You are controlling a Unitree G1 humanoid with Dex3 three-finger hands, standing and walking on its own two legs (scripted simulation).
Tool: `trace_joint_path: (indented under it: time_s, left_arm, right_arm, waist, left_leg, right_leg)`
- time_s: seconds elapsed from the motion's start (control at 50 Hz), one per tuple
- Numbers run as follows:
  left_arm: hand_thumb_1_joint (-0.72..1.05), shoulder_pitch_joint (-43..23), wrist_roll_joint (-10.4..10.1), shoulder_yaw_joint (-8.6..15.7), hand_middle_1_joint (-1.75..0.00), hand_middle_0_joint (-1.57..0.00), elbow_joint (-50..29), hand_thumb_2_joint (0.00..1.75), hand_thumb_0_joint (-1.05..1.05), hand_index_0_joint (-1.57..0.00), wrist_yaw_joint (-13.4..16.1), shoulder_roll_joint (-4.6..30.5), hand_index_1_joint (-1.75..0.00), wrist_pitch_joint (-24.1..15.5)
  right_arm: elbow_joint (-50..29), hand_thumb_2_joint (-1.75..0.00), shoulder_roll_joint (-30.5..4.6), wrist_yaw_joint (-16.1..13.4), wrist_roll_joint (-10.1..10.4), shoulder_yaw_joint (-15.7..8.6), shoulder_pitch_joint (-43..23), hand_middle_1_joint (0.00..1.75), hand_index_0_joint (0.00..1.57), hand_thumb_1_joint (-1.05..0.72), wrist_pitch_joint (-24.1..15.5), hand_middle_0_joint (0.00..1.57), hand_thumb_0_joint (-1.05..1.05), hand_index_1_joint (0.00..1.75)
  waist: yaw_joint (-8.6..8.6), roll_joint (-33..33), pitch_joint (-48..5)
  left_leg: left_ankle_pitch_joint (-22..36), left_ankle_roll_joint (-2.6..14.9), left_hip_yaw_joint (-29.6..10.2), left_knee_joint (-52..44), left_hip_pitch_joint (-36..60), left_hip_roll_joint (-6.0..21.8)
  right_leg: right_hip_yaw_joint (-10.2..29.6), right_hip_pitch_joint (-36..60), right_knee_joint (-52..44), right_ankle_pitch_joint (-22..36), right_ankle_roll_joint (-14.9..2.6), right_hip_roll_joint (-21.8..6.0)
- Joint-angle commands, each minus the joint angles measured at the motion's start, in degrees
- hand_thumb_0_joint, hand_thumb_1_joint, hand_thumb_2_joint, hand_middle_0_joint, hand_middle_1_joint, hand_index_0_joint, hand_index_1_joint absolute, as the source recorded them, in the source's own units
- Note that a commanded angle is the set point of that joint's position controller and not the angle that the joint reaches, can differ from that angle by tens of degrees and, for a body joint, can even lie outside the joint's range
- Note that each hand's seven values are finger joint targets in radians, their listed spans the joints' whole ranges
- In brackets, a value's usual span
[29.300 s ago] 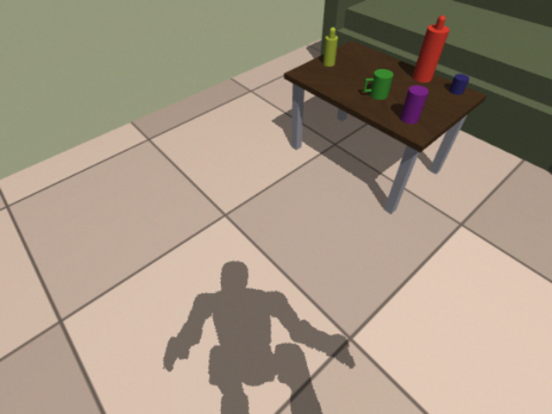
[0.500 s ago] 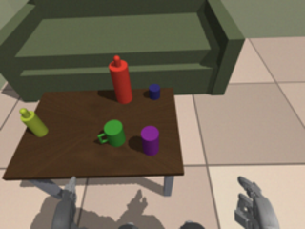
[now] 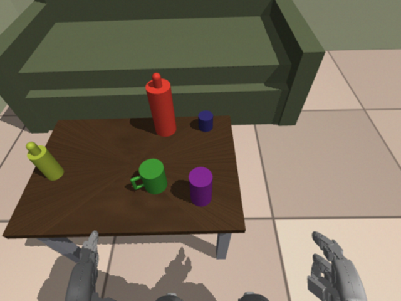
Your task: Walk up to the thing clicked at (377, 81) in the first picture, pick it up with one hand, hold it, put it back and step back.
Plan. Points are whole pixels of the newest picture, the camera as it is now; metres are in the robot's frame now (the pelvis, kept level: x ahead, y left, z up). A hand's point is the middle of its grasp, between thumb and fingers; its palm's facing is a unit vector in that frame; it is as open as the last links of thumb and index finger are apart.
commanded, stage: home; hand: left
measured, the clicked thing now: (148, 178) +0.51 +0.19 -0.21
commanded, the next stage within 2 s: stand in 0.98 s
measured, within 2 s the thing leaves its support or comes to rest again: neither
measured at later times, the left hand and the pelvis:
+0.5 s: hand (117, 287) +0.17 +0.18 -0.04, palm faces +0.13 -0.96 -0.25, open 17.5 cm; pelvis +0.00 +0.00 +0.00, yaw +0 degrees
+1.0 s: hand (118, 288) +0.16 +0.18 -0.04, palm faces +0.13 -0.95 -0.29, open 17.5 cm; pelvis +0.00 -0.01 +0.01, yaw +1 degrees
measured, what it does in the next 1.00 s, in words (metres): stands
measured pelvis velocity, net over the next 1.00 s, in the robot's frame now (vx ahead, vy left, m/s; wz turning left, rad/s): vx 0.00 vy -0.01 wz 0.02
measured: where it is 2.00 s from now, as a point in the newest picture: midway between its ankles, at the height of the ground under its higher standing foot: outside the picture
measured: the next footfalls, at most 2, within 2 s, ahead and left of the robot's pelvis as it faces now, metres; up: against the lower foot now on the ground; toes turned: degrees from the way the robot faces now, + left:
none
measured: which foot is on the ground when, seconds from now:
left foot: down 0.00-1.00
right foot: down 0.00-1.00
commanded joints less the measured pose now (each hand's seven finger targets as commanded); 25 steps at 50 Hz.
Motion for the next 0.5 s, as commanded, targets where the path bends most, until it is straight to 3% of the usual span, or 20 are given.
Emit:
trace_joint_path:
  time_s: [0.0, 0.12, 0.16, 0.18, 0.2, 0.36, 0.38, 0.42, 0.48]
  left_arm:
    - [-0.56, 0.0, 0.3, 2.9, -0.05, -0.05, -11.0, 0.05, 0.00, -0.05, 0.2, 4.9, -0.05, -3.1]
    - [-0.57, 0.4, 0.4, 3.6, -0.05, -0.05, -10.8, 0.05, 0.00, -0.05, 0.1, 5.4, -0.05, -2.9]
    - [-0.55, -1.1, 0.3, 3.0, -0.05, -0.05, -12.0, 0.05, 0.00, -0.05, 0.0, 5.1, -0.05, -3.0]
    - [-0.56, -0.5, 0.4, 3.2, -0.05, -0.05, -11.0, 0.05, 0.00, -0.05, 0.1, 5.1, -0.05, -2.9]
    - [-0.58, 0.2, 0.4, 3.2, -0.05, -0.05, -11.0, 0.04, 0.00, -0.05, 0.1, 5.1, -0.05, -2.8]
    - [-0.56, -0.7, 0.3, 3.1, -0.05, -0.05, -11.3, 0.05, 0.00, -0.05, 0.0, 4.9, -0.05, -3.0]
    - [-0.59, 3.1, 0.7, 5.8, -0.05, -0.05, -11.1, 0.04, 0.00, -0.05, 1.1, 6.9, -0.05, -2.4]
    - [-0.57, 2.7, 0.7, 2.8, -0.05, -0.05, -12.6, 0.05, 0.00, -0.05, 1.1, 5.1, -0.05, -1.6]
    - [-0.56, 1.6, 0.8, 3.4, -0.05, -0.05, -12.3, 0.05, 0.00, -0.05, 2.1, 6.1, -0.05, -1.0]
  right_arm:
    - [-10.5, -0.90, -5.0, -0.3, -0.3, -2.8, -0.1, 0.30, 0.20, -0.90, -3.4, 0.20, 0.00, 0.30]
    - [-11.3, -0.90, -6.1, -0.3, -0.4, -3.9, -0.3, 0.30, 0.20, -0.90, -3.4, 0.20, 0.00, 0.30]
    - [-10.3, -0.90, -5.3, -0.3, -0.3, -3.0, -0.1, 0.30, 0.20, -0.90, -3.4, 0.20, 0.00, 0.30]
    - [-11.2, -0.90, -6.0, -0.3, -0.4, -3.7, -0.2, 0.30, 0.20, -0.90, -3.5, 0.20, 0.00, 0.30]
    - [-10.6, -0.90, -5.3, -0.2, -0.3, -2.9, -0.3, 0.30, 0.20, -0.90, -3.5, 0.20, 0.00, 0.30]
    - [-10.7, -0.90, -5.4, -0.2, -0.3, -3.2, -0.8, 0.30, 0.20, -0.90, -3.5, 0.20, 0.00, 0.30]
    - [4.7, -0.90, -8.5, -0.8, 0.0, -2.7, -6.1, 0.30, 0.20, -0.90, -4.0, 0.20, 0.00, 0.30]
    - [2.4, -0.90, -7.6, -1.2, 0.2, -1.9, -6.7, 0.30, 0.20, -0.90, -5.7, 0.20, 0.00, 0.30]
    - [7.4, -0.90, -7.7, -1.9, 0.2, -1.8, -8.5, 0.30, 0.20, -0.90, -6.8, 0.20, 0.00, 0.30]
  waist:
    - [0.29, 0.5, -6.1]
    - [0.16, 0.3, -6.6]
    - [-0.02, 0.8, -5.7]
    - [-0.26, 0.0, -6.2]
    - [0.33, 0.3, -5.7]
    - [-0.03, 0.3, -3.9]
    - [0.23, 0.3, -4.8]
    - [-1.22, -0.5, -4.0]
    - [-1.52, 1.0, -3.0]
  left_leg:
    - [15.5, 0.39, 1.9, -9.0, 5.7, -0.1]
    - [16.8, 0.37, 2.1, -8.7, 6.2, -0.1]
    - [16.2, 0.38, 2.1, -8.9, 6.2, -0.1]
    - [16.7, 0.37, 1.8, -8.8, 6.4, 0.1]
    - [16.6, 0.36, 1.8, -8.8, 5.7, -0.1]
    - [11.4, 0.50, 1.8, -10.0, 4.8, 0.0]
    - [11.4, 0.49, -0.4, -9.7, 5.9, 0.2]
    - [10.6, 0.79, 0.2, -9.5, 5.9, 0.1]
    - [10.9, 0.97, 1.1, -9.2, 6.2, 0.0]
  right_leg:
    - [-3.8, 4.8, -8.4, 14.6, -1.87, 1.2]
    - [-3.8, 4.9, -8.1, 16.0, -1.83, 1.1]
    - [-3.8, 4.6, -8.4, 15.5, -1.85, 1.2]
    - [-3.9, 4.8, -8.2, 15.8, -1.80, 1.2]
    - [-3.9, 4.9, -8.1, 15.7, -1.85, 1.1]
    - [-4.0, 3.7, -8.9, 10.9, -1.93, 1.2]
    - [-4.6, 5.5, -9.2, 11.7, -1.89, 2.2]
    - [-4.2, 5.4, -10.3, 11.5, -1.75, 1.8]
    - [-4.1, 5.0, -11.3, 12.0, -1.77, 1.8]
